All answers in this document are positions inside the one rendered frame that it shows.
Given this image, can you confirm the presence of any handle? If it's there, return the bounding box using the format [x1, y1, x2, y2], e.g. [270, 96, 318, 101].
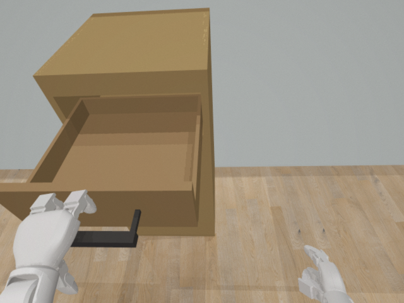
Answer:
[71, 210, 141, 247]

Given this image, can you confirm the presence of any cabinet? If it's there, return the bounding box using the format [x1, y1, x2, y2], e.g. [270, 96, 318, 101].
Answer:
[33, 8, 215, 236]

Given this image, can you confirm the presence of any robot right hand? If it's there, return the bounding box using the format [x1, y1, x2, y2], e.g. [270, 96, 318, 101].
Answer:
[298, 245, 347, 303]

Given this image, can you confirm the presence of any robot left hand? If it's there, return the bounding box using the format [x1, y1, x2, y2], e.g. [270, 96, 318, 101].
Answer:
[13, 189, 97, 295]

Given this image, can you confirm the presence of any right robot forearm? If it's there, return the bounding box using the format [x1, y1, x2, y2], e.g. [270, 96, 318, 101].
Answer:
[323, 290, 354, 303]

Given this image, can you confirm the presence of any left robot forearm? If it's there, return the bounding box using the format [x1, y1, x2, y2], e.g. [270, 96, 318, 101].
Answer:
[0, 265, 59, 303]

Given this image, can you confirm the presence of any drawer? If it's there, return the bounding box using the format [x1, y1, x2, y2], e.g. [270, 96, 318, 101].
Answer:
[0, 94, 203, 227]

